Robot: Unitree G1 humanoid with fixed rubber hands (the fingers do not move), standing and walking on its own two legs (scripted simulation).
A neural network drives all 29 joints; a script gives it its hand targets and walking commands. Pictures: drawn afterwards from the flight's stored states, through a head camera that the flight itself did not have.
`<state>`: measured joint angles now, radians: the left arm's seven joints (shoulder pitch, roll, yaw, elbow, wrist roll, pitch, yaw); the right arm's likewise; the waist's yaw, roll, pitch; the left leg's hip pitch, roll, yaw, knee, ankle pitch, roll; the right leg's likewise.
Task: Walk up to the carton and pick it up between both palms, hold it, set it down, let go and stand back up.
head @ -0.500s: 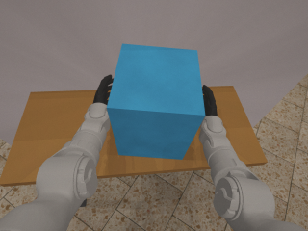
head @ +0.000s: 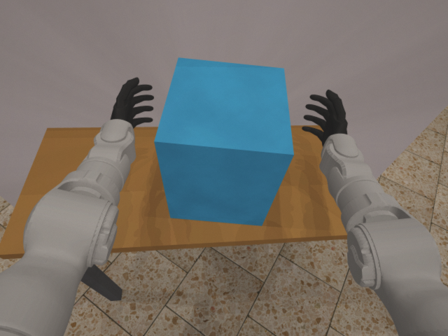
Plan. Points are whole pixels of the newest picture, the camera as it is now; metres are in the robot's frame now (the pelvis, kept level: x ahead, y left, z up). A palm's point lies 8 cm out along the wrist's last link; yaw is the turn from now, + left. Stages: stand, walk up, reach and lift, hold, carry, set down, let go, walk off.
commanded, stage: set down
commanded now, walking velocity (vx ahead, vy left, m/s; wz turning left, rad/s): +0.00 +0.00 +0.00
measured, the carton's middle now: (223, 148) +0.48 +0.01 +0.04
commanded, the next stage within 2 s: none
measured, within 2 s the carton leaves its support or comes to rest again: neither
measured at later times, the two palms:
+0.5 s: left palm (116, 70) +0.48 +0.18 +0.21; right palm (347, 101) +0.45 -0.18 +0.19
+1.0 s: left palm (109, 102) +0.45 +0.19 +0.17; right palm (341, 128) +0.43 -0.18 +0.16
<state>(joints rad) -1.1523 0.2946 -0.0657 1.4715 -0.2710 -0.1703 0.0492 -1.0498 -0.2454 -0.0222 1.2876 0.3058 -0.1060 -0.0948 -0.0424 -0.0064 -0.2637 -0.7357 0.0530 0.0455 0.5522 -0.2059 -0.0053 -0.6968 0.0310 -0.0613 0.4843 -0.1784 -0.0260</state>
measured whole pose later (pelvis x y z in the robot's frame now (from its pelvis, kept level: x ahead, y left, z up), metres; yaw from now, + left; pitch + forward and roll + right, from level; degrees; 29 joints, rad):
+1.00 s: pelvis +0.00 -0.01 +0.02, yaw +1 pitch +7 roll -1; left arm -1.00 0.34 0.06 1.00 -0.18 0.29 0.02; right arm -0.91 -0.19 0.00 0.89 0.33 0.24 -0.21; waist -0.06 -0.02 -0.08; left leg -0.35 0.05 0.05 0.38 -0.15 -0.01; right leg -0.31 0.03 -0.06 0.31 -0.13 -0.03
